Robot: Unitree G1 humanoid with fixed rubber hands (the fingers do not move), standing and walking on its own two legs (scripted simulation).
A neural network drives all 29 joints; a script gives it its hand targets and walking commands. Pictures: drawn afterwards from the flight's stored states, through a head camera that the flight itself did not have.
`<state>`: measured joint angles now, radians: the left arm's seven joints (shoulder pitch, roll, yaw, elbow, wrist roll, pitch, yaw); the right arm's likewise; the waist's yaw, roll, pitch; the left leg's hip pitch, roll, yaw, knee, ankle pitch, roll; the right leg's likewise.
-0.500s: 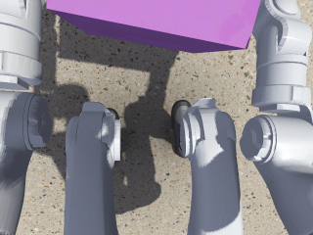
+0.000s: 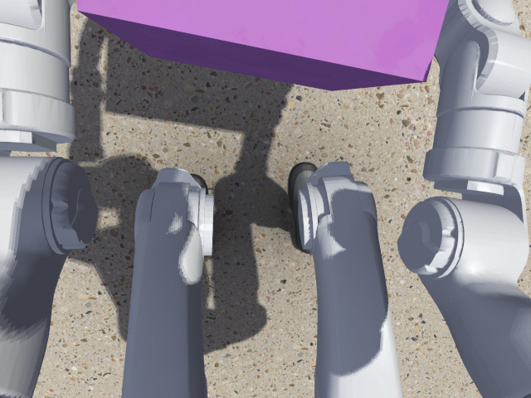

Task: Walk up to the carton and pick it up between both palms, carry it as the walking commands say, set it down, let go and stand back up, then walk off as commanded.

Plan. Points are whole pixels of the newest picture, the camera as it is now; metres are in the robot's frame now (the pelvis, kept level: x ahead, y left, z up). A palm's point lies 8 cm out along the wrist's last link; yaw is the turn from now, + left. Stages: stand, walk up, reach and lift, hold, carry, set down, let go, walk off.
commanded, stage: reach and lift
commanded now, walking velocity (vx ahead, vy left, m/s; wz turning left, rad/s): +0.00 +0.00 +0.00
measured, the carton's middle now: out of the picture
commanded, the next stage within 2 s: none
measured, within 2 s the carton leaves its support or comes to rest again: neither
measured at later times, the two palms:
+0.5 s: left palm out of the picture +0.56 +0.17 -0.03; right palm out of the picture +0.51 -0.20 -0.04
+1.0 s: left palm out of the picture +0.54 +0.16 +0.04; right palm out of the picture +0.49 -0.21 +0.03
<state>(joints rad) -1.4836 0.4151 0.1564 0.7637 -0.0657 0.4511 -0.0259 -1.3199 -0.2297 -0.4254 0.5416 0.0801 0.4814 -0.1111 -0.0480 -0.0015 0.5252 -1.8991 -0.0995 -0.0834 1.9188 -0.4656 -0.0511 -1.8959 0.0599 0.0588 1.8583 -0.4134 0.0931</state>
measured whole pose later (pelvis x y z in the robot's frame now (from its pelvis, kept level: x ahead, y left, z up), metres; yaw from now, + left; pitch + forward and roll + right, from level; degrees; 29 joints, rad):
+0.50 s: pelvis -0.01 +0.00 +0.06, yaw +1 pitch +23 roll -3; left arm -1.43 0.38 0.18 0.74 -0.03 0.49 -0.04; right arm -1.24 -0.20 -0.45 0.49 0.04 0.52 -0.09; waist -0.05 0.01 0.52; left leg -1.71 -0.11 -0.10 1.73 -0.42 -0.04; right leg -1.69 0.06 0.06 1.66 -0.37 0.10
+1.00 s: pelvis +0.00 +0.00 +0.11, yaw +1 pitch +17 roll -2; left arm -1.26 0.33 0.17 0.67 -0.03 0.47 -0.02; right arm -1.09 -0.18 -0.40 0.44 0.04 0.51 -0.09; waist -0.06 0.01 0.52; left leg -1.44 -0.11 -0.10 1.55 -0.41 -0.04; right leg -1.43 0.06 0.09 1.50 -0.37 0.09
